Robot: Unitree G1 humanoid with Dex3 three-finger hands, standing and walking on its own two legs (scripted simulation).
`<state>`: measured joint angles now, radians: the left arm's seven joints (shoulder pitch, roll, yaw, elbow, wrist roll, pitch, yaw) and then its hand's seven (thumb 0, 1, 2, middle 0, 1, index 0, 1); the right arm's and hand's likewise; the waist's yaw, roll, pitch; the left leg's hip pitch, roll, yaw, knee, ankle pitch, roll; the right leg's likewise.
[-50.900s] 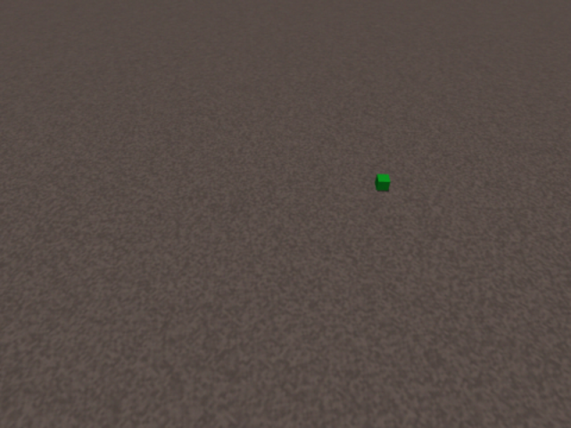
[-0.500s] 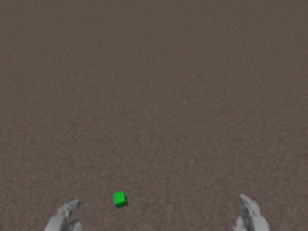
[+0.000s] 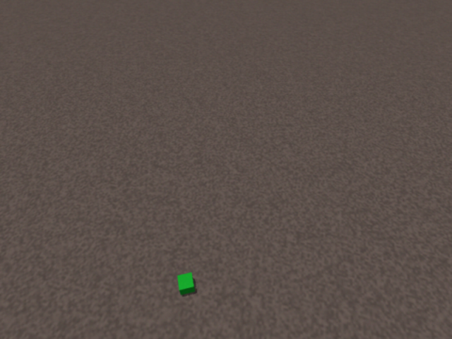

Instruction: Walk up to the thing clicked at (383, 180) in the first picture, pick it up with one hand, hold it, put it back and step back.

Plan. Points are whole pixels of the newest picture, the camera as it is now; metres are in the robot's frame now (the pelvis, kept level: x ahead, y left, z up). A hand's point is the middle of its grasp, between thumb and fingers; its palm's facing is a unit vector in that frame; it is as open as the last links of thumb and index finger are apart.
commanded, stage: stand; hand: left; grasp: from above
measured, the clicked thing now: (186, 283) +0.47 +0.19 -0.72
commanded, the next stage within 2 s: none
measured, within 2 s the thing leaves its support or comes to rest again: neither
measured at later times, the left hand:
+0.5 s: hand out of the picture +0.04 +0.24 -0.13, palm faces +0.05 -0.94 -0.34, open 7.4 cm
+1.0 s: hand out of the picture +0.06 +0.23 -0.13, palm faces +0.04 -0.94 -0.33, open 7.4 cm
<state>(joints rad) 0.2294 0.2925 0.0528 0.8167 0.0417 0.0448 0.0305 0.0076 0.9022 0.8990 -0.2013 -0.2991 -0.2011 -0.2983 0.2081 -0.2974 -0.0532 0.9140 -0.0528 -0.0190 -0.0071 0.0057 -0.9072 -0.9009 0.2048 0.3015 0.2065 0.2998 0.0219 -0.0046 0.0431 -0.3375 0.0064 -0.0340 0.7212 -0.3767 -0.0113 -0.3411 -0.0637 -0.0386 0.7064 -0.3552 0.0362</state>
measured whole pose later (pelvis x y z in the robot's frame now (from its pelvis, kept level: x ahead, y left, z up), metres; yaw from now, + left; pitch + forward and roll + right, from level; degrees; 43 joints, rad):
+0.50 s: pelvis +0.00 +0.00 +0.03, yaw +1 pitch -4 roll +0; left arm 0.17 0.29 0.04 1.13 0.03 0.01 0.03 0.00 0.90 0.90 -0.20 -0.30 -0.20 -0.30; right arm 0.16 -0.29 -0.03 1.09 -0.02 0.01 -0.01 0.00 -0.91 -0.90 0.20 0.30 0.21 0.30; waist 0.02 0.02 0.07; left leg -0.11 0.00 -0.04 0.40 -0.21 -0.01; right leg -0.11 -0.06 -0.06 0.39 -0.20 0.04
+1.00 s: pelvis +0.00 -0.01 +0.03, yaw +1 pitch -4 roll +0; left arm 0.12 0.30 0.04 1.16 0.02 0.00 0.02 0.00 0.90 0.90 -0.20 -0.30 -0.20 -0.30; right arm 0.14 -0.32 -0.02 1.13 -0.02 0.01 -0.01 0.00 -0.91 -0.90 0.20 0.30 0.21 0.30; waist 0.01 0.02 0.08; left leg -0.09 0.03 -0.05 0.35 -0.19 -0.03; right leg -0.09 -0.04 -0.07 0.33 -0.17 0.02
